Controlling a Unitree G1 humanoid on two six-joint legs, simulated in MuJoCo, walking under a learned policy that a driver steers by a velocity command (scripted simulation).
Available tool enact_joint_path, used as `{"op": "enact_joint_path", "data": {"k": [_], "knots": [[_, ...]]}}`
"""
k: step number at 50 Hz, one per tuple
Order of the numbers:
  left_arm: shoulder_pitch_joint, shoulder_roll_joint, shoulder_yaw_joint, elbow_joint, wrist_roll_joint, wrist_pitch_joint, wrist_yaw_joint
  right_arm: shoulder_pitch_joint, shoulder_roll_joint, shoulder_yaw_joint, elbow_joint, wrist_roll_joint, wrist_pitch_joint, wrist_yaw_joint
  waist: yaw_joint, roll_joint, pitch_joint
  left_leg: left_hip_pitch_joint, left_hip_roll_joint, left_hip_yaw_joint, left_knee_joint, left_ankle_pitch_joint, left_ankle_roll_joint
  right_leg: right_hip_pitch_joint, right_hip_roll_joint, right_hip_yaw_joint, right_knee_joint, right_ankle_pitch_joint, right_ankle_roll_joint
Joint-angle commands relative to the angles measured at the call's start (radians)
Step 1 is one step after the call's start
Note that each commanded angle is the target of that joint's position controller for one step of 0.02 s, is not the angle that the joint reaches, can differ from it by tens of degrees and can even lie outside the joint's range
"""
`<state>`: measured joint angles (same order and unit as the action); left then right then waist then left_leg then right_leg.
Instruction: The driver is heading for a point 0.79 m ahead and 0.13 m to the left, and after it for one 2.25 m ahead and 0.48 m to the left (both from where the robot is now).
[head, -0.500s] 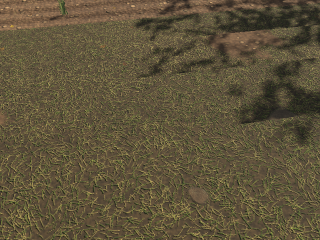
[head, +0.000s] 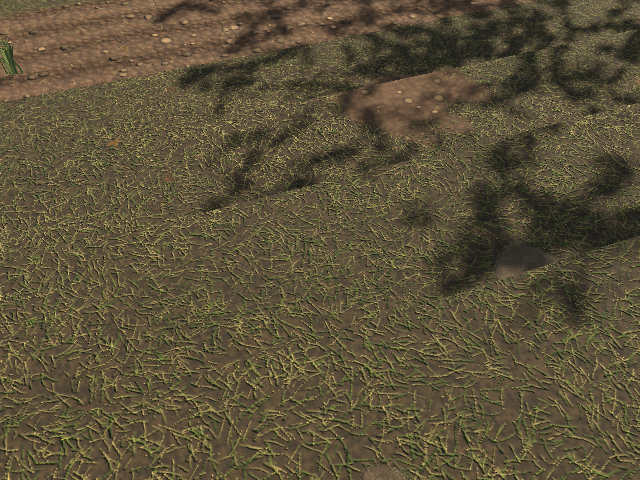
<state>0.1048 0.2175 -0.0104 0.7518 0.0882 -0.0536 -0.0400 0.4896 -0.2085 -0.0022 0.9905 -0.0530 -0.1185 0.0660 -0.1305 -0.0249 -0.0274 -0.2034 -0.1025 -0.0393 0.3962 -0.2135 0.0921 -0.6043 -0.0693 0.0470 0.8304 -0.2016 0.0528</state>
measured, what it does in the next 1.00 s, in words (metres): goes down, turning left: right foot, then left foot 0.16 m lower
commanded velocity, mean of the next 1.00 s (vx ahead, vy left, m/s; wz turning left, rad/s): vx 0.50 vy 0.00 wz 0.29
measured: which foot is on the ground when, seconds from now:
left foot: down 0.00-0.14, up 0.16-0.52, down 0.54-1.00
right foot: up 0.00-0.12, down 0.14-0.58, up 0.60-1.00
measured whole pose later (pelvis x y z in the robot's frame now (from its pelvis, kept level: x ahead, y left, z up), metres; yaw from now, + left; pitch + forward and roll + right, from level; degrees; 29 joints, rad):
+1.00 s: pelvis +0.58 +0.12 -0.17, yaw +17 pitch +0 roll +2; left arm 0.03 0.22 0.00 0.81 0.06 -0.07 -0.07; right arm 0.44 -0.20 -0.01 0.99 -0.09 -0.10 0.06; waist -0.07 -0.01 0.01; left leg 0.14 -0.04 0.12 0.28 -0.41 0.03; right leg -0.62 -0.04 -0.01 0.64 0.06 -0.08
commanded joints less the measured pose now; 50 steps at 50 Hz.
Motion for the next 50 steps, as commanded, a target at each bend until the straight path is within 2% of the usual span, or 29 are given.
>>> {"op": "enact_joint_path", "data": {"k": [1,4,6,7,8,9,10,12,13,14,15,17,19,21,23,25,26,28,29,30,31,32,33,34,35,37,39,45,50], "knots": [[0.065,0.068,0.013,-0.051,0.02,-0.009,-0.005,-0.089,-0.129,-0.033,-0.096,-0.019,-0.029,0.006,0.093,0.081,0.023,-0.21,0.228,-0.277,-0.082,0.011,0.218,0.21,0.02,-0.03,0.097,0.123,-0.028],[0.021,0.087,0.025,-0.118,0.007,-0.032,0.024,-0.075,-0.127,-0.036,-0.13,-0.024,-0.032,-0.022,0.097,0.091,0.012,-0.11,0.229,-0.334,0.088,0.189,0.223,0.225,0.062,-0.066,0.043,-0.101,-0.053],[0.317,0.101,0.043,-0.052,-0.016,-0.049,0.039,-0.233,-0.209,-0.063,-0.205,-0.021,-0.028,-0.002,0.262,0.017,-0.009,-0.353,0.135,-0.268,0.388,0.368,0.203,0.632,0.139,-0.142,-0.109,-0.064,-0.067],[0.458,0.159,0.064,-0.015,-0.05,-0.06,0.057,-0.247,-0.176,-0.064,-0.219,-0.019,-0.037,0.028,0.31,-0.011,-0.04,-0.508,0.104,-0.264,0.602,0.315,0.163,0.828,0.038,0.005,-0.248,-0.073,-0.138],[0.488,0.197,0.052,-0.001,-0.055,-0.07,0.055,-0.077,0.009,-0.022,-0.205,-0.022,-0.036,0.046,0.189,-0.158,-0.184,-0.634,-0.03,-0.126,0.959,-0.322,0.056,0.996,-0.257,0.348,-0.266,0.445,-0.424],[0.434,0.182,0.057,-0.024,-0.006,-0.068,0.015,-0.074,-0.041,-0.034,-0.229,-0.005,-0.045,0.043,0.189,-0.1,-0.044,-0.884,-0.017,-0.149,1.097,-0.385,0.014,0.858,-0.433,0.617,-0.386,0.457,-0.568],[0.359,0.123,0.051,-0.006,-0.006,-0.065,0.006,-0.15,-0.087,-0.047,-0.237,-0.006,-0.018,0.016,0.185,-0.012,0.095,-0.959,0.076,-0.185,1.121,-0.27,-0.008,0.705,-0.459,0.597,-0.438,0.236,-0.526],[0.202,-0.057,-0.007,-0.024,-0.031,-0.07,0.015,-0.188,-0.066,-0.038,-0.221,-0.041,0.022,-0.015,0.124,0.021,0.058,-0.845,0.155,-0.13,0.97,-0.065,-0.046,0.55,-0.279,0.311,-0.419,0.15,-0.38],[0.145,-0.099,-0.022,-0.028,-0.013,-0.066,0.042,-0.172,-0.006,-0.007,-0.206,-0.073,0.035,-0.003,0.092,0.007,0.092,-0.722,0.216,-0.135,0.795,0.065,-0.032,0.435,-0.201,0.182,-0.411,0.101,-0.301],[0.15,-0.053,-0.012,-0.021,-0.018,-0.064,0.059,-0.194,0.012,-0.003,-0.202,-0.073,0.037,0.014,0.104,-0.036,0.083,-0.61,0.191,-0.047,0.765,0.117,-0.038,0.345,-0.148,0.096,-0.426,0.115,-0.284],[0.155,-0.071,-0.024,-0.022,-0.007,-0.079,0.087,-0.223,-0.016,-0.006,-0.198,-0.075,0.028,0.033,0.125,0.013,0.072,-0.601,0.215,-0.065,0.567,0.406,-0.036,0.361,-0.09,0.011,-0.375,0.02,-0.229],[0.316,0.011,-0.008,0.035,-0.006,-0.092,0.103,-0.324,-0.051,-0.012,-0.202,-0.031,0.011,0.052,0.191,0.025,0.056,-0.502,0.207,-0.001,0.309,0.733,-0.034,0.317,-0.042,-0.093,-0.282,-0.045,-0.201],[0.414,0.039,-0.015,0.109,0.02,-0.083,0.07,-0.412,-0.042,-0.006,-0.242,-0.018,0.029,0.049,0.179,-0.026,0.108,-0.242,0.171,0.071,0.296,0.794,-0.02,0.113,-0.084,-0.092,-0.337,-0.14,-0.201],[0.42,0.041,-0.023,0.137,-0.001,-0.089,0.033,-0.433,-0.097,-0.018,-0.25,-0.041,0.049,0.031,0.155,-0.011,0.175,-0.23,0.177,0.071,0.256,0.703,-0.012,0.154,-0.137,-0.07,-0.297,-0.175,-0.212],[0.484,0.067,-0.02,0.194,-0.031,-0.087,0.04,-0.536,-0.109,-0.014,-0.283,-0.057,0.067,0.022,0.192,0.011,0.243,-0.373,0.206,0.053,0.118,0.583,-0.003,0.38,-0.178,-0.023,-0.259,-0.118,-0.191],[0.521,0.099,-0.011,0.239,-0.018,-0.062,0.048,-0.502,-0.103,-0.013,-0.254,-0.058,0.071,0.013,0.193,0.034,0.237,-0.32,0.201,0.083,-0.004,0.547,-0.004,0.509,-0.162,-0.038,-0.149,0.004,-0.164],[0.509,0.128,-0.002,0.244,-0.008,-0.051,0.039,-0.419,-0.13,-0.024,-0.213,-0.053,0.062,0.008,0.163,0.064,0.194,-0.188,0.164,0.134,-0.027,0.536,-0.011,0.519,-0.127,-0.082,-0.05,0.099,-0.161],[0.518,0.142,-0.001,0.263,0.046,-0.037,-0.009,-0.058,-0.253,-0.09,-0.108,-0.037,0.036,-0.012,0.027,0.16,0.018,0.432,0.124,0.167,0.039,0.651,0.062,0.269,-0.057,-0.208,0.326,0.255,-0.071],[0.698,-0.023,-0.044,0.277,0.056,-0.037,-0.034,0.106,-0.307,-0.111,-0.086,-0.033,0.047,-0.006,0.058,0.287,-0.315,0.995,0.306,-0.089,0.4,1.051,0.297,-0.043,0.008,-0.181,0.727,-0.347,0.012],[0.542,0.045,-0.035,0.216,0.006,-0.037,-0.06,0.244,-0.241,-0.101,-0.034,-0.04,0.061,0.001,-0.071,0.158,-0.384,1.07,0.38,-0.255,0.319,0.961,0.338,-0.193,0.059,-0.077,0.92,-0.542,0.017],[0.295,0.112,-0.012,0.118,-0.042,-0.052,-0.068,0.276,-0.235,-0.098,-0.032,-0.027,0.063,-0.009,-0.141,0.102,-0.226,0.956,0.414,-0.354,0.183,0.652,0.311,-0.383,0.079,-0.044,0.973,-0.542,0.013],[0.134,0.105,-0.01,0.032,-0.06,-0.075,-0.057,0.148,-0.275,-0.109,-0.052,0.011,0.056,-0.011,-0.11,0.103,-0.054,0.714,0.439,-0.437,0.046,0.222,0.288,-0.523,0.027,-0.012,0.931,-0.479,-0.017],[0.111,0.126,-0.002,0.025,-0.03,-0.096,-0.018,-0.041,-0.19,-0.076,-0.105,0.017,0.037,-0.015,-0.009,-0.032,0.038,0.42,0.441,-0.37,-0.014,0.277,0.248,-0.403,-0.055,0.075,0.557,-0.207,-0.047],[0.16,0.128,0.005,0.056,-0.017,-0.099,0.001,-0.111,-0.159,-0.057,-0.119,-0.012,0.031,-0.001,0.082,0.0,0.092,0.168,0.444,-0.318,-0.066,0.357,0.277,-0.231,-0.08,0.046,0.494,-0.155,-0.062],[0.219,0.106,0.01,0.101,-0.023,-0.076,0.002,-0.154,-0.104,-0.038,-0.133,-0.01,0.027,0.001,0.13,-0.004,0.09,-0.065,0.432,-0.255,-0.186,0.399,0.305,-0.038,-0.111,0.029,0.299,-0.113,-0.068],[0.243,0.035,-0.009,0.109,-0.005,-0.035,0.003,-0.142,-0.118,-0.04,-0.12,0.004,0.005,0.001,0.176,0.028,0.095,-0.163,0.415,-0.253,-0.249,0.357,0.316,0.021,-0.122,0.018,0.168,-0.024,-0.067],[0.212,-0.002,-0.023,0.096,-0.012,-0.021,-0.005,-0.159,-0.135,-0.052,-0.12,-0.001,-0.007,0.002,0.175,0.021,0.078,-0.143,0.386,-0.154,-0.243,0.472,0.275,0.06,-0.106,0.003,-0.027,0.099,-0.082],[-0.03,0.059,0.009,0.042,-0.027,-0.014,-0.039,-0.066,-0.1,-0.036,-0.057,-0.049,0.012,0.002,0.106,0.051,0.102,0.052,0.316,0.061,-0.201,0.4,0.142,0.015,-0.016,-0.014,-0.125,0.429,-0.111],[-0.172,0.118,0.048,-0.014,-0.029,-0.03,-0.026,0.014,-0.14,-0.043,-0.011,-0.031,0.015,-0.015,0.081,0.076,0.156,0.274,0.367,0.106,-0.146,0.512,0.099,0.034,0.057,-0.097,-0.2,0.148,-0.153]]}}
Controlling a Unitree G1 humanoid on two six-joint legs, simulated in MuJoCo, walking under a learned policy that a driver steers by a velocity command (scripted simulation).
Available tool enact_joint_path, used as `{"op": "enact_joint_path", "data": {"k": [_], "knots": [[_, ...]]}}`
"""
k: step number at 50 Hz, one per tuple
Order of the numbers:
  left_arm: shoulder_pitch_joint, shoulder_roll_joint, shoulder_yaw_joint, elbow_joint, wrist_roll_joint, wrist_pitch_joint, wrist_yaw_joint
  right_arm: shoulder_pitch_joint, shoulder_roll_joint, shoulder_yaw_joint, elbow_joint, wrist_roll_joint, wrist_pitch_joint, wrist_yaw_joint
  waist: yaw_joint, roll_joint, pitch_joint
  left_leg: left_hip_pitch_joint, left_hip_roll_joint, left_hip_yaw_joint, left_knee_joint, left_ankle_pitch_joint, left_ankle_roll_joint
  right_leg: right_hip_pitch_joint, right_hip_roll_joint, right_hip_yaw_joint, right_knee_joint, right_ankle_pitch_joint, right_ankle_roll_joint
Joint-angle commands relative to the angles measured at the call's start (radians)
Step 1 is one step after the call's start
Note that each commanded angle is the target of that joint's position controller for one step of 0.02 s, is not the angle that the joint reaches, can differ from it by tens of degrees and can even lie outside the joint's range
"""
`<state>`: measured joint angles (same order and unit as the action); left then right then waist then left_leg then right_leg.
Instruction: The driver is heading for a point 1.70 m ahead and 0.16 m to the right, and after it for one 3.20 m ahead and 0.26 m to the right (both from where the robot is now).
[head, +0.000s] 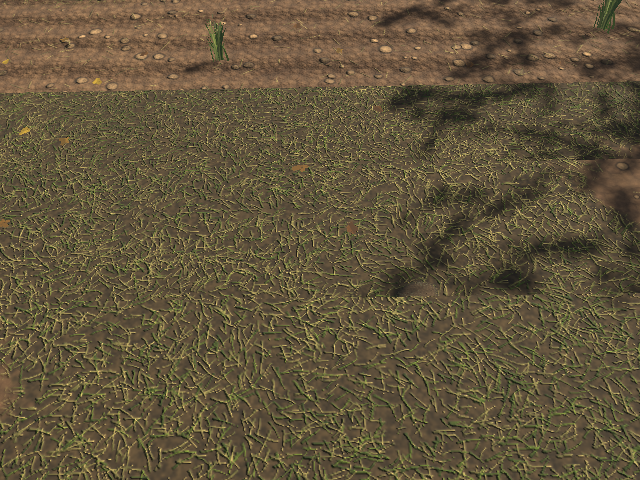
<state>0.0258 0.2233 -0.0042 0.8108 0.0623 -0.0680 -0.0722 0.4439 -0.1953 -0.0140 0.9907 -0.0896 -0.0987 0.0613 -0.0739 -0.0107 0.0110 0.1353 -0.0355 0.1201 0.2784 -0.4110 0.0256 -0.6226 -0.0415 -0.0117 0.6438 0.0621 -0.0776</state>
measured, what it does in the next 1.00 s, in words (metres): goes down: right foot, then left foot 0.16 m lower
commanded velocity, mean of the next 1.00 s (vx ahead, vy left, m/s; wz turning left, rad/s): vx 0.50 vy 0.00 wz -0.13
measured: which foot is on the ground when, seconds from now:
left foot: down 0.00-0.08, up 0.10-0.58, down 0.60-1.00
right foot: up 0.00-0.02, down 0.04-0.62, up 0.64-0.96, down 0.98-1.00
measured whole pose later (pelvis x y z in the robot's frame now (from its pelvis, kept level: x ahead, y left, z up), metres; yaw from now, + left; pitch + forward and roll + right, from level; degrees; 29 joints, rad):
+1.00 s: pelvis +0.64 -0.11 -0.16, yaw -6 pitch +1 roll +2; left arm -0.06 0.21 -0.04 0.75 0.05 -0.10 -0.03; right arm 0.47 -0.21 -0.04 0.96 -0.07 -0.11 0.09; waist -0.11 -0.02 -0.03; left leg -0.06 -0.10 -0.13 0.52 -0.44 0.05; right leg -0.49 -0.03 0.00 0.53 -0.06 -0.06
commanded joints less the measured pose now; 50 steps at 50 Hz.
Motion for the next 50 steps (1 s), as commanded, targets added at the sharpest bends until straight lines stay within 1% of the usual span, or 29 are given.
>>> {"op": "enact_joint_path", "data": {"k": [1,3,4,5,6,7,10,11,14,15,17,20,23,27,29,31,32,33,34,35,36,37,39,41,43,46,48,49,50], "knots": [[-0.074,0.125,0.053,-0.073,-0.011,-0.019,0.009,0.043,-0.178,-0.039,-0.012,0.006,-0.002,-0.012,0.054,0.076,0.098,-0.054,0.293,-0.023,0.041,0.898,0.154,0.139,0.065,-0.081,-0.038,-0.154,-0.038],[0.148,0.187,0.086,-0.016,-0.037,-0.05,0.026,0.024,-0.191,-0.043,-0.031,-0.016,-0.009,-0.005,0.131,0.057,-0.049,-0.243,0.213,0.046,0.355,1.084,0.078,0.572,0.135,-0.069,0.029,-0.015,-0.107],[0.348,0.199,0.092,0.028,-0.025,-0.055,0.034,0.173,-0.086,-0.008,-0.026,-0.038,-0.011,0.0,0.136,-0.099,-0.289,-0.6,0.136,0.006,0.657,0.728,-0.034,1.089,-0.007,0.229,0.06,0.017,-0.292],[0.607,0.19,0.087,0.095,-0.009,-0.039,0.037,0.083,-0.105,-0.009,-0.044,-0.012,-0.015,0.034,0.259,-0.144,-0.396,-0.823,-0.065,-0.034,1.043,-0.186,-0.093,1.253,-0.201,0.662,-0.198,-0.186,-0.418],[0.649,0.2,0.1,0.14,0.011,-0.061,0.044,-0.158,-0.119,-0.013,-0.131,0.032,-0.014,0.045,0.316,-0.083,-0.18,-1.034,-0.025,-0.208,1.119,-0.161,-0.022,1.146,-0.198,0.677,-0.3,-0.323,-0.308],[0.533,0.204,0.104,0.131,-0.006,-0.078,0.039,-0.267,-0.155,-0.018,-0.154,0.042,-0.019,0.017,0.282,-0.038,0.004,-1.072,0.057,-0.244,1.133,-0.087,-0.02,0.898,-0.192,0.607,-0.3,-0.298,-0.267],[0.281,0.053,0.043,0.096,-0.01,-0.083,0.013,-0.189,-0.056,0.018,-0.156,-0.027,0.0,-0.044,0.085,0.023,0.01,-0.734,0.157,-0.265,0.929,0.061,0.011,0.397,-0.153,0.49,-0.376,-0.212,-0.284],[0.228,0.031,0.037,0.072,-0.016,-0.085,0.009,-0.198,-0.053,0.019,-0.165,-0.025,0.013,-0.053,0.054,0.009,0.005,-0.692,0.158,-0.248,0.862,0.032,0.002,0.323,-0.127,0.452,-0.419,-0.268,-0.272],[0.237,0.109,0.059,0.07,-0.013,-0.087,0.015,-0.239,-0.055,0.022,-0.211,-0.006,0.038,-0.061,0.066,-0.001,0.02,-0.588,0.12,-0.163,0.694,0.185,-0.05,0.115,-0.025,0.32,-0.412,-0.331,-0.227],[0.26,0.104,0.057,0.072,0.012,-0.087,0.023,-0.207,-0.017,0.04,-0.214,-0.023,0.037,-0.043,0.058,-0.005,0.019,-0.529,0.121,-0.155,0.746,0.364,-0.04,0.024,0.007,0.28,-0.34,-0.281,-0.209],[0.411,0.037,0.036,0.107,0.029,-0.1,0.047,-0.278,-0.045,0.039,-0.245,-0.02,0.019,-0.018,0.135,0.007,0.012,-0.797,0.133,-0.251,0.607,0.631,-0.049,0.25,0.007,0.347,-0.197,-0.258,-0.238],[0.477,0.063,0.029,0.121,0.014,-0.083,0.03,-0.364,-0.043,0.048,-0.292,-0.004,0.029,-0.018,0.158,-0.019,0.031,-0.593,0.103,-0.167,0.394,0.8,-0.058,0.062,0.068,0.356,-0.076,-0.433,-0.213],[0.544,0.07,0.023,0.125,0.006,-0.079,0.015,-0.433,-0.073,0.045,-0.321,-0.023,0.051,-0.01,0.181,-0.014,0.079,-0.608,0.098,-0.172,0.327,0.714,-0.071,0.127,0.041,0.466,0.031,-0.575,-0.226],[0.608,0.087,0.025,0.158,-0.038,-0.059,0.046,-0.519,-0.093,0.042,-0.298,-0.013,0.049,-0.01,0.257,-0.037,0.133,-0.726,0.121,-0.185,0.04,0.712,-0.033,0.418,0.023,0.546,0.215,-0.521,-0.187],[0.592,0.096,0.016,0.164,-0.055,-0.041,0.04,-0.377,-0.126,0.02,-0.199,0.0,0.034,-0.013,0.186,0.013,0.12,-0.47,0.123,-0.113,-0.084,0.792,-0.012,0.361,0.05,0.484,0.37,-0.383,-0.134],[0.569,0.081,0.005,0.167,0.029,-0.028,-0.04,0.198,-0.198,-0.037,-0.028,0.024,0.008,-0.017,-0.056,0.083,-0.097,0.298,0.169,-0.11,0.154,0.865,0.123,-0.026,0.128,0.298,0.816,-0.095,-0.009],[0.721,-0.031,-0.013,0.157,0.032,-0.03,-0.052,0.284,-0.276,-0.057,-0.052,0.04,0.011,0.007,0.004,0.34,-0.415,0.725,0.395,-0.415,0.407,1.314,0.431,-0.292,0.27,0.175,1.331,-0.882,0.103],[0.56,0.077,0.005,0.059,0.019,-0.026,-0.045,0.24,-0.294,-0.067,-0.042,0.004,0.029,0.025,-0.066,0.182,-0.353,0.747,0.437,-0.641,0.293,0.972,0.458,-0.582,0.262,0.139,1.489,-0.895,0.127],[0.415,0.066,-0.002,-0.02,0.016,-0.029,-0.033,0.092,-0.245,-0.069,-0.088,-0.01,0.029,0.0,-0.055,0.056,-0.171,0.588,0.49,-0.714,0.165,0.402,0.404,-0.786,0.118,0.171,1.312,-0.702,0.124],[0.295,0.09,0.005,-0.004,0.018,-0.023,-0.003,-0.004,-0.142,-0.034,-0.096,-0.009,0.021,0.001,-0.026,-0.133,0.017,0.246,0.378,-0.564,0.038,0.178,0.309,-0.708,0.046,0.119,1.206,-0.542,0.067],[0.345,0.095,0.012,-0.011,0.021,-0.023,0.031,-0.076,-0.088,-0.011,-0.118,0.02,0.021,0.01,0.049,-0.001,0.006,-0.026,0.385,-0.626,0.003,0.215,0.376,-0.523,-0.008,0.154,1.061,-0.475,0.065],[0.304,0.067,0.001,-0.004,0.047,-0.022,0.048,-0.17,0.003,0.025,-0.146,0.015,-0.002,-0.004,0.119,-0.013,0.116,-0.317,0.346,-0.564,-0.094,0.288,0.361,-0.361,-0.118,0.207,0.694,-0.284,0.033],[0.202,0.014,-0.012,-0.007,0.043,-0.016,0.038,-0.184,-0.047,0.017,-0.137,0.064,-0.028,-0.011,0.089,0.052,0.061,-0.554,0.168,-0.346,-0.101,0.291,0.308,-0.014,-0.079,0.057,0.283,-0.102,0.053],[0.129,-0.026,-0.037,-0.038,0.008,0.002,0.02,-0.132,-0.157,-0.017,-0.112,0.052,-0.037,0.006,0.081,0.059,0.039,-0.656,0.154,-0.338,-0.088,0.464,0.289,0.191,-0.027,-0.006,0.105,-0.128,0.078],[0.088,0.025,-0.032,-0.055,-0.001,0.003,0.02,-0.082,-0.231,-0.055,-0.113,0.05,-0.035,0.029,0.057,0.039,0.04,-0.57,0.183,-0.392,-0.048,0.543,0.299,0.215,0.011,0.002,-0.006,-0.053,0.085],[-0.031,0.074,-0.017,-0.083,0.013,-0.015,0.042,-0.021,-0.173,-0.059,-0.093,0.034,-0.022,0.034,0.038,0.041,0.018,-0.377,0.214,-0.459,0.035,0.588,0.275,0.183,0.016,0.021,-0.092,-0.038,0.051],[-0.041,0.126,0.007,-0.091,-0.006,-0.032,0.049,-0.002,-0.162,-0.064,-0.081,0.021,-0.019,0.025,0.065,0.033,-0.005,-0.347,0.186,-0.448,0.108,0.665,0.214,0.315,0.022,-0.006,-0.119,-0.027,-0.012],[0.07,0.175,0.031,-0.064,-0.025,-0.047,0.06,-0.043,-0.167,-0.069,-0.1,0.016,-0.024,0.024,0.122,0.022,-0.062,-0.454,0.128,-0.405,0.223,0.727,0.153,0.543,0.006,0.01,-0.076,0.015,-0.071],[0.278,0.243,0.051,-0.026,-0.031,-0.059,0.071,-0.045,-0.098,-0.051,-0.142,0.018,-0.032,0.027,0.187,-0.129,-0.255,-0.636,-0.011,-0.289,0.521,0.541,0.06,0.914,-0.172,0.198,-0.093,0.21,-0.241]]}}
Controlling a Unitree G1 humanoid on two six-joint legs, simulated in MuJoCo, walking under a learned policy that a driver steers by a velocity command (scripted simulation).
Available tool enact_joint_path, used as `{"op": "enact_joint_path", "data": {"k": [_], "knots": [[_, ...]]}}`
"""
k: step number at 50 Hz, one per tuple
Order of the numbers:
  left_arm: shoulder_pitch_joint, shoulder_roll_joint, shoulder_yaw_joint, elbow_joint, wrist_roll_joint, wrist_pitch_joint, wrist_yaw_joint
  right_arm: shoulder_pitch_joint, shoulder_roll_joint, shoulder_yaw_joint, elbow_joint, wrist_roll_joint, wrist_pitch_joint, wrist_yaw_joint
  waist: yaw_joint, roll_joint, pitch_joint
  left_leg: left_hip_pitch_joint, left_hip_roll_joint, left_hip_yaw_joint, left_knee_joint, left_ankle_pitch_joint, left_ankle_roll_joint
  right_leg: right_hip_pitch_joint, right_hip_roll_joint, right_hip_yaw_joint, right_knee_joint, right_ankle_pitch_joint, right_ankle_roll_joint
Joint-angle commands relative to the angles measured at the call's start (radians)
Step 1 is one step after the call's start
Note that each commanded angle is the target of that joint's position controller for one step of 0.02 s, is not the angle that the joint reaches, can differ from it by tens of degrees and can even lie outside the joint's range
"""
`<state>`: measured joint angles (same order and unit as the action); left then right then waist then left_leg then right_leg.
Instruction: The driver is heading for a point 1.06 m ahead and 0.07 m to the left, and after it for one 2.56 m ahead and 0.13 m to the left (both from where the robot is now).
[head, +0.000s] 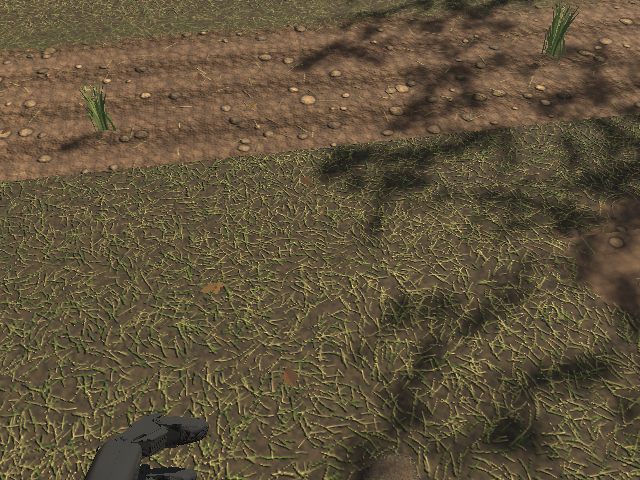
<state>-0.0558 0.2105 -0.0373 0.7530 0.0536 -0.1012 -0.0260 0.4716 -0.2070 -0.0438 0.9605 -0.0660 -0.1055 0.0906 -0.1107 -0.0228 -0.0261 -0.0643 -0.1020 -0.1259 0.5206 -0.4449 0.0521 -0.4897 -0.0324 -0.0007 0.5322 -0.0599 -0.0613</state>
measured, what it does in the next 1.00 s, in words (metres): walks ahead: left foot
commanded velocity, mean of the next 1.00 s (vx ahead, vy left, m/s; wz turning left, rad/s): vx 0.50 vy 0.00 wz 0.14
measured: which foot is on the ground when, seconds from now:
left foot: down 0.00-0.00, up 0.02-0.50, down 0.52-1.00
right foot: down 0.00-0.54, up 0.56-1.00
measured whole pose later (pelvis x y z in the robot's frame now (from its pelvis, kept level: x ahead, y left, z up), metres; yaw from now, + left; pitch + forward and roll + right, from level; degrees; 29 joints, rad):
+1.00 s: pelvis +0.51 +0.12 -0.06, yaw +6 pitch -1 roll +6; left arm 0.10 0.17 0.00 0.85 0.10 -0.05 -0.08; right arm 0.60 -0.09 0.04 1.07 -0.08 -0.11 0.00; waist -0.11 -0.07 0.01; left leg 0.03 -0.01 0.26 0.76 -0.76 -0.03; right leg -0.53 -0.13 0.00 0.51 0.35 -0.09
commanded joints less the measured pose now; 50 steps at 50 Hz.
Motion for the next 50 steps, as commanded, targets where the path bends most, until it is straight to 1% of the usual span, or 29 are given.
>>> {"op": "enact_joint_path", "data": {"k": [1,2,3,4,5,6,10,12,18,19,22,23,24,25,26,27,28,29,30,31,32,34,37,38,39,40,43,46,50], "knots": [[0.552,0.218,0.071,0.074,-0.027,-0.021,0.022,0.05,0.044,0.02,-0.108,-0.01,-0.039,-0.006,0.238,-0.278,-0.469,-0.661,-0.044,0.033,0.539,-0.12,-0.021,1.126,-0.469,0.605,-0.124,0.234,-0.458],[0.57,0.178,0.081,0.101,-0.005,-0.018,0.033,-0.109,-0.061,-0.012,-0.097,0.005,-0.024,-0.011,0.295,-0.08,-0.174,-0.813,0.06,0.016,0.669,-0.12,0.002,0.899,-0.426,0.613,-0.246,-0.174,-0.316],[0.439,0.153,0.076,0.079,-0.02,-0.02,0.041,-0.147,-0.07,-0.02,-0.088,0.012,-0.012,-0.036,0.237,-0.057,-0.012,-0.783,0.119,0.029,0.672,-0.004,0.017,0.658,-0.373,0.479,-0.316,-0.358,-0.231],[0.345,0.085,0.057,0.062,-0.033,-0.015,0.048,-0.114,-0.076,-0.027,-0.06,0.003,-0.004,-0.058,0.181,-0.061,0.0,-0.704,0.157,0.044,0.618,0.063,0.019,0.553,-0.336,0.397,-0.364,-0.327,-0.203],[0.322,0.038,0.043,0.068,-0.034,-0.014,0.051,-0.101,-0.037,-0.017,-0.05,-0.016,0.0,-0.064,0.149,-0.067,0.001,-0.632,0.191,0.033,0.566,0.11,0.029,0.5,-0.308,0.312,-0.392,-0.216,-0.188],[0.301,0.024,0.044,0.065,-0.025,-0.018,0.057,-0.113,-0.001,-0.008,-0.046,-0.031,0.0,-0.065,0.135,-0.05,0.022,-0.581,0.207,0.045,0.553,0.108,0.021,0.45,-0.291,0.235,-0.413,-0.149,-0.177],[0.318,0.058,0.073,0.095,0.013,-0.038,0.062,-0.229,0.009,0.001,-0.074,0.006,0.011,-0.024,0.144,-0.035,0.045,-0.572,0.215,0.103,0.383,0.263,-0.013,0.44,-0.25,0.012,-0.476,0.017,-0.17],[0.378,0.055,0.078,0.135,0.03,-0.039,0.05,-0.272,0.01,0.008,-0.092,0.006,0.017,-0.006,0.149,-0.032,0.066,-0.588,0.226,0.103,0.312,0.373,-0.013,0.448,-0.262,-0.052,-0.479,0.104,-0.177],[0.414,0.071,0.062,0.188,0.037,-0.041,-0.004,-0.361,-0.04,-0.004,-0.14,0.0,0.027,0.003,0.124,-0.05,0.108,-0.476,0.202,0.105,0.254,0.493,0.012,0.377,-0.25,-0.192,-0.433,0.161,-0.148],[0.412,0.082,0.061,0.196,0.057,-0.041,-0.004,-0.318,-0.04,-0.002,-0.136,-0.003,0.024,0.0,0.098,-0.061,0.113,-0.468,0.218,0.056,0.344,0.531,0.023,0.396,-0.29,-0.173,-0.398,0.2,-0.144],[0.445,0.121,0.07,0.209,0.035,-0.037,0.01,-0.384,-0.076,-0.016,-0.166,-0.016,0.016,-0.011,0.124,-0.04,0.135,-0.52,0.194,0.102,0.256,0.324,0.034,0.547,-0.296,-0.188,-0.334,0.219,-0.124],[0.506,0.148,0.079,0.234,-0.007,-0.025,0.016,-0.463,-0.082,-0.021,-0.191,-0.009,0.016,-0.012,0.164,-0.026,0.145,-0.508,0.154,0.187,0.124,0.182,0.025,0.592,-0.277,-0.213,-0.317,0.219,-0.126],[0.538,0.153,0.078,0.245,0.026,-0.007,0.019,-0.442,-0.06,-0.016,-0.196,-0.003,0.01,-0.015,0.149,-0.066,0.136,-0.372,0.141,0.183,0.178,0.253,0.034,0.537,-0.298,-0.201,-0.256,0.356,-0.114],[0.522,0.185,0.091,0.258,-0.005,0.002,0.018,-0.414,-0.089,-0.034,-0.193,0.021,0.001,-0.02,0.115,-0.034,0.122,-0.294,0.08,0.251,-0.009,0.24,0.043,0.539,-0.269,-0.226,-0.178,0.409,-0.124],[0.567,0.189,0.092,0.275,0.02,0.008,0.008,-0.336,-0.112,-0.047,-0.172,0.029,-0.015,-0.033,0.106,-0.037,0.061,-0.062,0.047,0.248,0.04,0.362,0.074,0.428,-0.24,-0.243,-0.027,0.478,-0.099],[0.617,0.113,0.079,0.268,0.049,0.0,-0.008,-0.159,-0.186,-0.075,-0.128,0.02,-0.023,-0.06,0.075,0.078,-0.123,0.291,0.133,0.121,0.167,0.638,0.199,0.198,-0.154,-0.277,0.257,0.292,-0.028],[0.626,0.011,0.043,0.234,0.056,-0.023,-0.048,0.099,-0.225,-0.077,-0.076,-0.002,-0.013,-0.075,-0.014,0.268,-0.345,0.651,0.405,-0.337,-0.057,0.55,0.413,-0.105,0.02,-0.196,0.507,-0.49,0.033],[0.325,0.085,0.073,0.158,-0.001,-0.036,-0.074,0.233,-0.199,-0.086,-0.021,-0.03,-0.02,-0.08,-0.134,0.149,-0.119,0.552,0.433,-0.427,-0.202,0.462,0.341,-0.318,0.039,-0.026,0.693,-0.597,-0.002],[0.234,0.083,0.083,0.132,-0.023,-0.042,-0.067,0.155,-0.21,-0.098,-0.005,-0.019,-0.03,-0.087,-0.095,0.103,0.029,0.358,0.435,-0.321,-0.224,0.427,0.286,-0.365,-0.024,0.036,0.737,-0.52,-0.027],[0.264,0.111,0.097,0.148,-0.009,-0.038,-0.046,0.07,-0.146,-0.083,-0.011,0.007,-0.023,-0.084,-0.032,0.089,0.045,0.206,0.43,-0.228,-0.228,0.381,0.268,-0.275,-0.078,0.034,0.764,-0.469,-0.042],[0.299,0.066,0.091,0.15,0.007,-0.035,-0.028,0.024,-0.057,-0.049,-0.013,0.026,-0.019,-0.076,0.025,0.094,0.061,0.061,0.425,-0.144,-0.235,0.35,0.258,-0.199,-0.11,0.061,0.732,-0.409,-0.062],[0.321,-0.043,0.072,0.151,0.034,-0.013,-0.025,-0.046,0.019,-0.014,-0.038,0.017,0.001,-0.075,0.085,0.034,0.116,-0.128,0.406,-0.038,-0.295,0.368,0.233,-0.123,-0.111,0.088,0.649,-0.294,-0.067],[0.346,-0.067,0.059,0.148,0.037,0.006,-0.058,-0.099,0.029,-0.003,-0.053,-0.028,-0.003,-0.096,0.107,0.043,0.101,-0.192,0.349,0.095,-0.288,0.338,0.189,-0.135,-0.11,0.092,0.533,0.04,-0.064],[0.312,-0.059,0.052,0.127,0.049,0.0,-0.062,-0.135,0.064,0.02,-0.064,-0.043,-0.022,-0.114,0.109,0.019,0.098,-0.164,0.323,0.126,-0.26,0.336,0.151,-0.179,-0.125,0.136,0.37,0.226,-0.053],[0.291,-0.034,0.059,0.117,0.044,0.001,-0.064,-0.122,0.034,0.02,-0.067,-0.029,-0.034,-0.122,0.093,0.028,0.067,-0.229,0.263,0.204,-0.209,0.314,0.136,-0.091,-0.093,0.075,0.24,0.417,-0.041],[0.257,-0.019,0.058,0.095,0.043,0.009,-0.066,-0.094,0.013,0.023,-0.042,-0.039,-0.033,-0.115,0.082,0.048,0.061,-0.299,0.24,0.246,-0.167,0.265,0.131,-0.006,-0.082,0.045,0.179,0.56,-0.026],[0.212,0.019,0.059,0.055,0.038,0.028,-0.059,0.058,0.033,0.051,0.029,-0.058,-0.026,-0.086,0.066,0.039,0.157,-0.29,0.333,0.175,-0.109,0.2,0.163,-0.04,-0.098,0.056,0.167,0.574,-0.025],[0.064,0.038,0.057,0.013,0.047,0.043,-0.049,0.187,0.01,0.063,0.088,-0.031,-0.027,-0.091,0.001,0.02,0.225,-0.039,0.389,0.126,-0.022,0.173,0.147,-0.229,-0.123,0.056,0.016,0.47,-0.027],[-0.041,0.028,0.047,0.019,0.048,0.045,-0.051,0.227,-0.024,0.06,0.124,-0.002,0.002,-0.106,-0.038,0.003,0.263,-0.009,0.374,0.149,0.036,0.208,0.124,-0.133,-0.104,-0.019,-0.09,0.344,-0.017]]}}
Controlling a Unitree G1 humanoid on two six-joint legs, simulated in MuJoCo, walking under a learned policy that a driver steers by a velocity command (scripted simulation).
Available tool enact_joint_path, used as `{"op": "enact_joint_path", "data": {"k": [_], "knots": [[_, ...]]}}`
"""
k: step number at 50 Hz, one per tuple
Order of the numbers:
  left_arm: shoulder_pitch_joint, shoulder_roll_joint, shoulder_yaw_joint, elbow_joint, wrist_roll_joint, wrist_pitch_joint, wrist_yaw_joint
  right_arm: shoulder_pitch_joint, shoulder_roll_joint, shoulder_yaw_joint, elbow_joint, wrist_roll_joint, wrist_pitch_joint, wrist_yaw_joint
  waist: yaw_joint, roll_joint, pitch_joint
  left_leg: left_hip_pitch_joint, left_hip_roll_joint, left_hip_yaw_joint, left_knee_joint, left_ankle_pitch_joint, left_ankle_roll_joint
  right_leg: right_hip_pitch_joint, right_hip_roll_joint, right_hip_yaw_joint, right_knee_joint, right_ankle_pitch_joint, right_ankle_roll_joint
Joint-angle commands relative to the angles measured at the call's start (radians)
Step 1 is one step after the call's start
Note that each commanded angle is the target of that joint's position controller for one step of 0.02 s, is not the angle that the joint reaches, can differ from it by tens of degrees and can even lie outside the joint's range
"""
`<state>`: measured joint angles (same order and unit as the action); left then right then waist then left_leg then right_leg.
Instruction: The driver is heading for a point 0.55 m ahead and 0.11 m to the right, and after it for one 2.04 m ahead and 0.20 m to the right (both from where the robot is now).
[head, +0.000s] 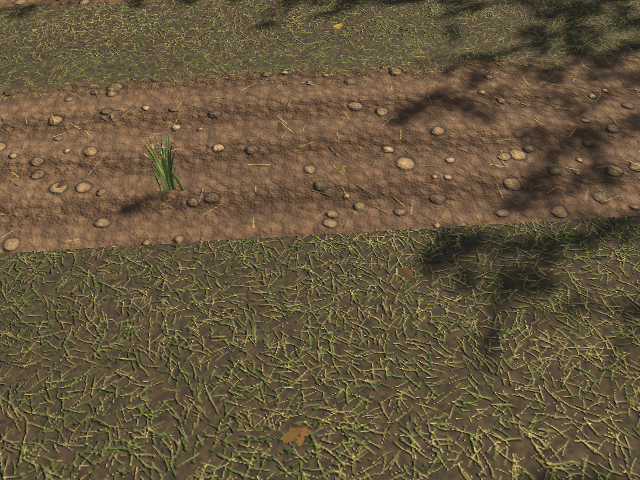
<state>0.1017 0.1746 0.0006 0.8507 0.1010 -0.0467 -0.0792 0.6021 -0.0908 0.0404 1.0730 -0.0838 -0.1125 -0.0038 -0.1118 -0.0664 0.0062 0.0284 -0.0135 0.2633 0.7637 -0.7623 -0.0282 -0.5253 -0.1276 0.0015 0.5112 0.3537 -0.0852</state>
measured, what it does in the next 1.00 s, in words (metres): goes down: right foot 0.16 m lower, then left foot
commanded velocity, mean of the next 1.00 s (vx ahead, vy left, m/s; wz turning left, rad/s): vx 0.33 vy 0.00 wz -0.22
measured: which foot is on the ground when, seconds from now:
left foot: down 0.00-0.12, up 0.14-0.44, down 0.46-1.00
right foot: up 0.00-0.08, down 0.10-0.46, up 0.48-0.74, down 0.76-1.00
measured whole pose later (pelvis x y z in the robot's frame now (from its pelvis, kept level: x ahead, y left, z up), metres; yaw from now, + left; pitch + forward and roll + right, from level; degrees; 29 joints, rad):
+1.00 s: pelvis +0.47 -0.01 -0.08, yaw -11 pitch +0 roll -1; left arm 0.13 0.26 0.08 0.72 0.03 -0.07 0.05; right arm 0.22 -0.28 -0.07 0.76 -0.03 -0.11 0.04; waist -0.01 0.02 0.06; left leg -0.29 -0.01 0.08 0.58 -0.25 0.10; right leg -0.21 -0.08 -0.16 0.50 -0.28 0.02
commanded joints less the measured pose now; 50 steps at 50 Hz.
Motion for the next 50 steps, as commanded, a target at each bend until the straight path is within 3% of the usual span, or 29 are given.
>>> {"op": "enact_joint_path", "data": {"k": [1,3,5,6,7,8,9,11,12,15,18,20,22,23,24,25,26,28,30,32,34,36,38,39,40,41,43,47,50], "knots": [[-0.205,0.068,0.009,-0.067,-0.001,-0.01,0.005,0.099,-0.145,-0.03,0.02,0.021,0.019,-0.018,-0.042,0.032,0.235,-0.063,0.282,-0.231,-0.177,0.582,0.194,-0.089,-0.008,-0.032,-0.13,-0.112,0.012],[-0.125,0.119,0.027,-0.01,-0.001,-0.027,0.019,0.109,-0.192,-0.045,0.035,0.016,0.03,-0.014,-0.009,-0.013,0.164,0.023,0.237,-0.181,-0.026,0.852,0.174,0.044,0.037,-0.074,-0.196,-0.22,0.014],[0.309,0.209,0.076,0.103,-0.017,-0.049,0.039,0.138,-0.194,-0.044,0.071,-0.064,0.043,0.048,0.155,-0.021,-0.028,-0.323,0.165,-0.073,0.368,0.855,0.062,0.744,0.068,-0.115,-0.056,0.185,-0.075],[0.576,0.347,0.118,0.166,-0.037,-0.036,0.031,0.211,-0.092,-0.014,0.016,-0.058,0.031,0.083,0.188,-0.171,-0.349,-0.661,0.068,-0.071,0.725,0.393,-0.052,1.358,-0.076,0.102,0.277,0.606,-0.307],[0.736,0.338,0.131,0.241,-0.036,-0.027,0.024,0.016,-0.155,-0.018,-0.07,-0.001,0.024,0.108,0.331,-0.143,-0.455,-0.875,-0.004,-0.167,1.075,-0.076,-0.093,1.53,-0.213,0.329,0.224,0.652,-0.423],[0.771,0.28,0.123,0.24,-0.034,-0.023,0.037,-0.263,-0.189,-0.03,-0.173,0.046,-0.008,0.108,0.419,0.028,-0.321,-1.166,-0.007,-0.242,1.072,-0.037,-0.081,1.46,-0.236,0.472,0.078,0.063,-0.383],[0.611,0.245,0.11,0.204,-0.043,-0.025,0.045,-0.411,-0.198,-0.033,-0.225,0.055,-0.032,0.093,0.384,0.075,-0.108,-1.14,0.08,-0.306,0.943,0.067,-0.023,1.109,-0.21,0.424,-0.047,-0.139,-0.299],[0.332,0.104,0.044,0.123,-0.043,-0.042,0.034,-0.371,-0.216,-0.056,-0.238,-0.003,-0.049,0.029,0.157,0.104,0.007,-0.855,0.163,-0.375,0.541,0.31,0.045,0.559,-0.172,0.355,-0.156,-0.072,-0.283],[0.213,0.096,0.032,0.077,-0.048,-0.057,0.026,-0.344,-0.151,-0.047,-0.216,-0.009,-0.032,0.015,0.093,0.096,0.075,-0.66,0.184,-0.355,0.335,0.402,0.055,0.271,-0.147,0.276,-0.251,-0.059,-0.287],[0.144,0.174,0.051,0.059,-0.067,-0.083,-0.01,-0.296,-0.11,-0.024,-0.228,0.021,0.024,0.01,0.018,0.035,0.057,-0.368,0.134,-0.286,0.015,0.392,0.022,0.016,-0.066,0.251,-0.336,-0.271,-0.263],[0.159,0.218,0.077,0.051,-0.047,-0.075,-0.048,-0.397,-0.145,-0.016,-0.244,0.037,0.025,0.02,0.062,0.036,0.053,-0.301,0.08,-0.276,-0.164,0.795,0.039,0.034,-0.044,0.278,-0.276,-0.365,-0.211],[0.203,0.198,0.079,0.044,-0.031,-0.064,-0.04,-0.46,-0.222,-0.04,-0.257,0.029,0.004,0.019,0.082,0.042,0.038,-0.27,0.049,-0.257,-0.159,0.805,0.067,0.067,-0.001,0.272,-0.178,-0.403,-0.162],[0.194,0.185,0.076,0.013,-0.017,-0.069,-0.031,-0.387,-0.295,-0.072,-0.243,0.024,-0.022,0.009,0.028,0.057,-0.003,-0.058,0.042,-0.225,-0.107,0.802,0.115,-0.004,0.064,0.258,-0.037,-0.39,-0.096],[0.137,0.148,0.066,-0.035,-0.014,-0.081,-0.029,-0.2,-0.369,-0.1,-0.21,0.031,-0.037,-0.001,-0.07,0.152,-0.094,0.2,0.123,-0.308,-0.106,0.93,0.209,-0.143,0.173,0.19,0.206,-0.386,-0.012],[0.288,0.018,0.04,-0.068,-0.044,-0.088,-0.021,-0.057,-0.459,-0.103,-0.208,0.043,-0.04,-0.003,-0.017,0.395,-0.368,0.427,0.438,-0.705,-0.287,1.319,0.473,-0.145,0.32,0.062,0.551,-0.982,0.079],[0.294,0.05,0.049,-0.053,-0.058,-0.085,-0.007,-0.039,-0.405,-0.095,-0.2,0.03,-0.036,0.011,-0.019,0.386,-0.3,0.389,0.521,-0.95,-0.404,1.126,0.514,-0.322,0.266,0.115,0.787,-1.071,0.085],[0.227,0.114,0.065,-0.04,-0.056,-0.074,0.02,-0.159,-0.355,-0.092,-0.222,0.037,-0.039,0.012,0.003,0.247,-0.103,0.158,0.469,-0.847,-0.443,0.918,0.431,-0.355,0.191,0.122,0.846,-0.975,0.081],[0.245,0.107,0.066,-0.011,-0.024,-0.053,0.071,-0.344,-0.207,-0.046,-0.254,0.068,-0.013,0.013,0.1,0.134,-0.102,-0.094,0.365,-0.635,-0.51,0.852,0.346,-0.152,0.077,0.093,0.734,-0.887,0.093],[0.215,0.039,0.041,-0.023,-0.007,-0.042,0.068,-0.395,-0.168,-0.038,-0.253,0.07,-0.013,0.018,0.16,0.134,-0.092,-0.206,0.296,-0.512,-0.559,1.04,0.305,0.007,0.031,0.07,0.593,-0.92,0.147],[0.232,0.036,0.039,-0.003,-0.05,-0.029,0.023,-0.516,-0.218,-0.057,-0.279,0.076,-0.032,0.04,0.213,0.08,-0.121,-0.348,0.167,-0.319,-0.518,1.167,0.231,0.238,0.046,-0.004,0.354,-0.771,0.197],[0.184,0.077,0.048,-0.011,-0.074,-0.007,-0.007,-0.539,-0.292,-0.085,-0.269,0.088,-0.039,0.085,0.216,0.118,-0.099,-0.431,0.119,-0.3,-0.467,1.097,0.226,0.356,0.085,-0.05,0.2,-0.59,0.221],[0.171,0.159,0.068,-0.038,-0.075,-0.007,0.011,-0.525,-0.351,-0.112,-0.272,0.083,-0.026,0.113,0.217,0.112,-0.061,-0.456,0.169,-0.396,-0.411,0.987,0.259,0.383,0.099,-0.067,0.084,-0.472,0.169],[0.143,0.22,0.09,-0.08,-0.069,-0.022,0.06,-0.456,-0.341,-0.128,-0.277,0.082,-0.012,0.115,0.188,0.108,-0.093,-0.377,0.217,-0.499,-0.362,0.999,0.302,0.381,0.057,-0.031,0.043,-0.41,0.069],[0.115,0.25,0.1,-0.116,-0.082,-0.033,0.085,-0.396,-0.298,-0.12,-0.277,0.079,-0.009,0.102,0.161,0.096,-0.105,-0.339,0.211,-0.518,-0.334,0.932,0.291,0.375,0.0,0.019,0.004,-0.272,-0.009],[0.034,0.276,0.102,-0.153,-0.088,-0.042,0.093,-0.286,-0.241,-0.107,-0.28,0.071,-0.011,0.074,0.084,0.004,-0.154,-0.367,0.141,-0.439,-0.306,0.748,0.235,0.446,-0.091,0.084,-0.024,-0.151,-0.153],[0.012,0.256,0.105,-0.172,-0.082,-0.042,0.098,-0.279,-0.223,-0.099,-0.293,0.065,-0.01,0.05,0.091,-0.036,-0.144,-0.427,0.054,-0.34,-0.26,0.554,0.188,0.469,-0.143,0.157,-0.099,-0.265,-0.233],[0.037,0.229,0.107,-0.175,-0.085,-0.037,0.107,-0.33,-0.241,-0.107,-0.32,0.047,0.003,0.024,0.109,-0.019,-0.084,-0.477,0.009,-0.228,-0.161,0.506,0.158,0.477,-0.174,0.174,-0.178,-0.381,-0.231],[0.03,0.239,0.118,-0.193,-0.074,-0.038,0.144,-0.328,-0.228,-0.111,-0.358,0.045,-0.001,0.034,0.105,-0.023,-0.016,-0.446,0.053,-0.219,-0.062,0.34,0.123,0.442,-0.254,0.146,-0.205,-0.329,-0.178],[-0.062,0.243,0.117,-0.208,-0.057,-0.024,0.127,-0.326,-0.237,-0.123,-0.37,0.071,-0.023,0.065,0.082,0.013,-0.03,-0.195,-0.001,-0.18,-0.283,0.762,0.169,0.307,-0.142,-0.022,-0.105,-0.475,-0.046]]}}
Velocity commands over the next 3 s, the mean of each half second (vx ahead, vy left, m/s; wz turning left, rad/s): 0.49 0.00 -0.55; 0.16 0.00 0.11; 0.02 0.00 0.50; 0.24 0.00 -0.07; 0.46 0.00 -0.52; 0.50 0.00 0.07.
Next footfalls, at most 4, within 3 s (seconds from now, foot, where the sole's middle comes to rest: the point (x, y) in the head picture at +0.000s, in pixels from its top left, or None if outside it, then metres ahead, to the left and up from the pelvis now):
0.10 right None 0.23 -0.12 -0.85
0.46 left None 0.53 0.06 -0.86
0.76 right None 0.47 -0.16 -0.85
1.56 right None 0.51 -0.16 -0.85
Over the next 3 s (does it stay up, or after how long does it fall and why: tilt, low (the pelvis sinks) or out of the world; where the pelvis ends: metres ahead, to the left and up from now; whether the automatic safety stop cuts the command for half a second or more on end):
stays up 1.09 -0.08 -0.26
